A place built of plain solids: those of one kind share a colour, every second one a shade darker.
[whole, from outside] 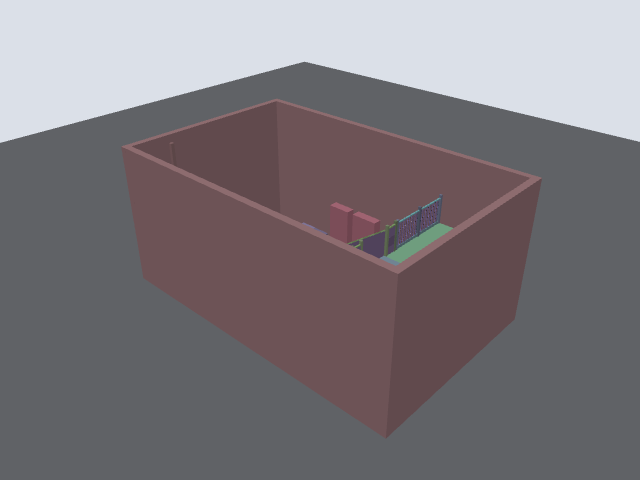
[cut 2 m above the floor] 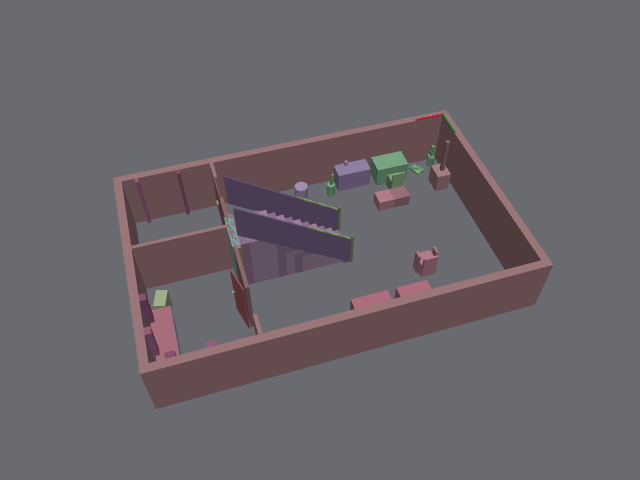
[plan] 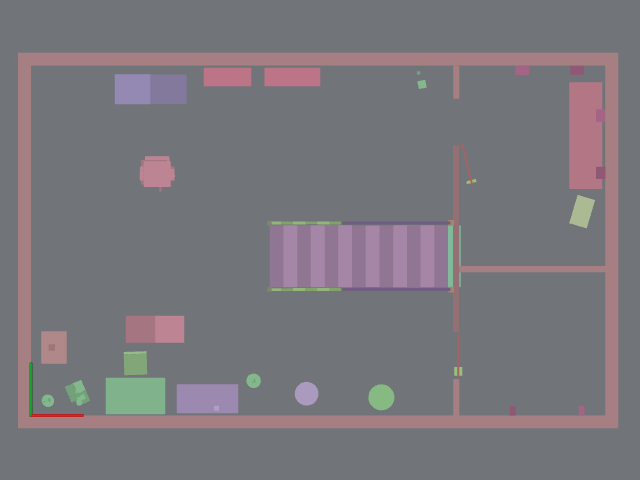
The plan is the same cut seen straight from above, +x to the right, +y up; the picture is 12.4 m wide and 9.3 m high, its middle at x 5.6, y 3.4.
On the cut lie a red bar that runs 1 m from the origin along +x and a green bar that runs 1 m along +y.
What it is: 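A dwelling of one tall room, 11.1 x 6.8 m inside and 5.2 m high, with a sleeping gallery 2.70 m up across one short end and a free-standing straight stair of 14 risers to it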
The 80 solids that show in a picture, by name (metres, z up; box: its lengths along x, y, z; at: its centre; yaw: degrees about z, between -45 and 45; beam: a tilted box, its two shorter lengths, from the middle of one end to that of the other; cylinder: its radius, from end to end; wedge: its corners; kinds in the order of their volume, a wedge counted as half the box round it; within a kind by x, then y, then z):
{
 "wall_1": {"box": [0.25, 7.28, 5.39], "at": [-0.12, 3.39, 2.64]},
 "wall_2": {"box": [11.63, 0.25, 5.39], "at": [5.56, -0.12, 2.64]},
 "wall_3": {"box": [11.63, 0.25, 5.39], "at": [5.56, 6.9, 2.64]},
 "wall_4": {"box": [0.12, 0.71, 2.6], "at": [8.24, 0.35, 1.25]},
 "wall_5": {"box": [0.12, 3.62, 2.6], "at": [8.24, 3.42, 1.25]},
 "wall_6": {"box": [0.12, 0.64, 2.6], "at": [8.24, 6.46, 1.25]},
 "wall_7": {"box": [2.83, 0.12, 2.6], "at": [9.71, 2.83, 1.25]},
 "wall_8": {"box": [0.25, 7.28, 5.39], "at": [11.25, 3.39, 2.64]},
 "step_1": {"box": [0.8, 1.2, 0.24], "at": [5.03, 3.09, 0.07]},
 "step_2": {"box": [0.8, 1.2, 0.44], "at": [5.29, 3.09, 0.17]},
 "step_3": {"box": [0.8, 1.2, 0.63], "at": [5.56, 3.09, 0.26]},
 "step_4": {"box": [0.8, 1.2, 0.82], "at": [5.82, 3.09, 0.36]},
 "step_5": {"box": [0.8, 1.2, 1.01], "at": [6.09, 3.09, 0.46]},
 "step_6": {"box": [0.8, 1.2, 1.21], "at": [6.35, 3.09, 0.55]},
 "step_7": {"box": [0.8, 1.2, 1.4], "at": [6.62, 3.09, 0.65]},
 "step_8": {"box": [0.8, 1.2, 1.59], "at": [6.88, 3.09, 0.75]},
 "step_9": {"box": [0.8, 1.2, 1.79], "at": [7.15, 3.09, 0.84]},
 "step_10": {"box": [0.8, 1.2, 1.98], "at": [7.42, 3.09, 0.94]},
 "step_11": {"box": [0.8, 1.2, 2.17], "at": [7.68, 3.09, 1.04]},
 "step_12": {"box": [0.77, 1.2, 2.37], "at": [7.93, 3.09, 1.13]},
 "step_13": {"box": [0.51, 1.2, 2.56], "at": [8.07, 3.09, 1.23]},
 "upper_floor_1": {"box": [3.18, 3.23, 0.18], "at": [9.67, 5.29, 2.61]},
 "slotfit_storage_1": {"box": [0.92, 0.36, 1.94], "at": [3.81, 6.56, 0.92]},
 "slotfit_storage_2": {"box": [1.08, 0.36, 1.94], "at": [5.07, 6.56, 0.92]},
 "kitchen_units_units_1": {"box": [0.62, 2.07, 0.89], "at": [10.76, 5.42, 0.4]},
 "head_base_1": {"box": [0.25, 1.2, 2.65], "at": [8.2, 3.09, 1.28]},
 "guard_panel_1": {"wedge": [[4.62, 2.41, -0.02], [4.62, 2.41, 1.09], [4.62, 2.47, -0.02], [4.62, 2.47, 1.09], [8.13, 2.41, 2.53], [8.13, 2.41, 3.64], [8.13, 2.47, 2.53], [8.13, 2.47, 3.64]]},
 "guard_panel_2": {"wedge": [[4.62, 3.7, -0.02], [4.62, 3.7, 1.09], [4.62, 3.76, -0.02], [4.62, 3.76, 1.09], [8.13, 3.7, 2.53], [8.13, 3.7, 3.64], [8.13, 3.76, 2.53], [8.13, 3.76, 3.64]]},
 "guard_panel_3": {"box": [0.06, 0.43, 0.34], "at": [8.13, 3.95, 2.82]},
 "guard_panel_4": {"box": [0.06, 0.43, 0.34], "at": [8.13, 3.95, 3.16]},
 "guard_panel_5": {"box": [0.06, 0.43, 0.34], "at": [8.13, 3.95, 3.49]},
 "upper_floor_head_1": {"box": [3.05, 1.2, 0.18], "at": [9.6, 3.09, 2.61]},
 "slotfit_loft_table_1": {"box": [1.16, 0.71, 0.8], "at": [2.03, 0.38, 0.35]},
 "slotfit_wall_table_1": {"box": [1.2, 0.57, 0.81], "at": [3.42, 0.32, 0.35]},
 "curtains_1": {"box": [0.12, 0.19, 2.21], "at": [9.34, 0.09, 1.16]},
 "curtains_2": {"box": [0.27, 0.18, 2.2], "at": [9.52, 6.69, 1.16]},
 "curtains_3": {"box": [0.27, 0.18, 2.2], "at": [10.58, 6.69, 1.16]},
 "curtains_4": {"box": [0.12, 0.19, 2.21], "at": [10.67, 0.09, 1.16]},
 "curtains_5": {"box": [0.18, 0.24, 2.21], "at": [11.04, 4.7, 1.17]},
 "curtains_6": {"box": [0.18, 0.24, 2.21], "at": [11.04, 5.81, 1.17]},
 "slotfit_known_1": {"box": [0.57, 0.53, 0.46], "at": [2.12, 1.67, 0.18]},
 "slotfit_known_2": {"box": [0.07, 0.2, 0.85], "at": [2.15, 4.65, 0.37]},
 "slotfit_known_3": {"box": [0.53, 0.5, 0.55], "at": [2.45, 4.68, 0.23]},
 "slotfit_known_4": {"box": [0.47, 0.07, 0.92], "at": [2.45, 4.99, 0.41]},
 "slotfit_known_5": {"box": [0.56, 0.53, 0.46], "at": [2.69, 1.67, 0.18]},
 "slotfit_known_6": {"box": [0.07, 0.23, 0.85], "at": [2.75, 4.66, 0.37]},
 "slotfit_known_7": {"box": [0.07, 0.05, 0.85], "at": [2.75, 4.8, 0.37]},
 "slotfit_seat_1": {"box": [0.69, 0.58, 0.43], "at": [1.97, 6.32, 0.17]},
 "slotfit_seat_2": {"box": [0.71, 0.58, 0.43], "at": [2.67, 6.32, 0.17]},
 "stove_1": {"box": [0.13, 0.13, 4.5], "at": [0.4, 1.32, 2.94]},
 "stove_2": {"box": [0.49, 0.63, 0.75], "at": [0.45, 1.32, 0.33]},
 "clutter_kitchen_1": {"box": [0.36, 0.58, 0.82], "at": [10.68, 3.95, 0.36], "yaw": -16.4},
 "doorleaf_door_1": {"box": [0.04, 0.83, 2.07], "at": [8.28, 1.16, 0.99]},
 "doorleaf_door_2": {"box": [0.039, 0.83, 2.08], "at": [8.45, 4.87, 0.99], "yaw": 13.8},
 "slotfit_loft_chair_1": {"box": [0.45, 0.05, 0.93], "at": [2.02, 1.21, 0.41], "yaw": 1.7},
 "slotfit_loft_chair_2": {"box": [0.45, 0.4, 0.54], "at": [2.03, 0.99, 0.22], "yaw": 1.7},
 "slotfit_corner_1": {"cylinder": 0.23, "from": [5.34, 0.42, -0.05], "to": [5.34, 0.42, 0.47]},
 "clutter_clhall_1": {"cylinder": 0.12, "from": [0.33, 0.28, -0.05], "to": [0.33, 0.28, 0.44]},
 "clutter_clhall_2": {"box": [0.17, 0.22, 0.13], "at": [0.78, 0.49, 0.02], "yaw": 23.7},
 "clutter_clhall_3": {"box": [0.17, 0.22, 0.13], "at": [0.94, 0.56, 0.02], "yaw": 23.7},
 "clutter_clhall_4": {"box": [0.17, 0.23, 0.13], "at": [1.03, 0.35, 0.02], "yaw": 23.7},
 "clutter_clhall_5": {"cylinder": 0.14, "from": [4.31, 0.67, -0.05], "to": [4.31, 0.67, 0.51]},
 "clutter_clhall_6": {"box": [0.16, 0.16, 0.1], "at": [7.58, 6.41, 0.0], "yaw": 11.9},
 "slotfit_hallpiece_corner_1": {"cylinder": 0.25, "from": [6.79, 0.35, -0.05], "to": [6.79, 0.35, 0.32]},
 "kitchen_units_worktop_1": {"box": [0.64, 2.07, 0.04], "at": [10.75, 5.42, 0.86]},
 "guard_newel_1": {"box": [0.09, 0.09, 1.29], "at": [4.62, 2.44, 0.6]},
 "guard_newel_2": {"box": [0.09, 0.09, 1.29], "at": [4.62, 3.73, 0.6]},
 "guard_newel_3": {"box": [0.09, 0.09, 1.28], "at": [8.13, 3.73, 3.16]},
 "guard_newel_4": {"box": [0.09, 0.09, 1.15], "at": [8.13, 4.16, 3.23]},
 "post_1": {"box": [0.12, 0.11, 2.58], "at": [8.14, 3.73, 1.24]},
 "gal_guard_newel_1": {"box": [0.09, 0.09, 1.15], "at": [8.13, 4.25, 3.23]},
 "gal_guard_newel_2": {"box": [0.09, 0.09, 1.15], "at": [8.13, 5.49, 3.23]},
 "gal_guard_newel_3": {"box": [0.09, 0.09, 1.15], "at": [8.13, 6.73, 3.23]},
 "gal_guard_board_1": {"box": [0.04, 1.24, 0.15], "at": [8.13, 4.87, 2.73]},
 "gal_guard_board_2": {"box": [0.04, 1.24, 0.15], "at": [8.13, 6.11, 2.73]},
 "gal_guard_rail_1": {"box": [0.06, 1.24, 0.044], "at": [8.13, 4.87, 3.68]},
 "gal_guard_rail_2": {"box": [0.06, 1.24, 0.044], "at": [8.13, 6.11, 3.68]},
 "doorfit_door_1": {"box": [0.16, 0.17, 0.06], "at": [8.28, 0.86, 1.0]},
 "guard_rail_1": {"beam": [0.06, 0.044], "from": [5.79, 2.44, 1.96], "to": [6.03, 2.44, 2.13]},
 "guard_rail_2": {"beam": [0.06, 0.044], "from": [5.79, 3.73, 1.96], "to": [6.03, 3.73, 2.13]}
}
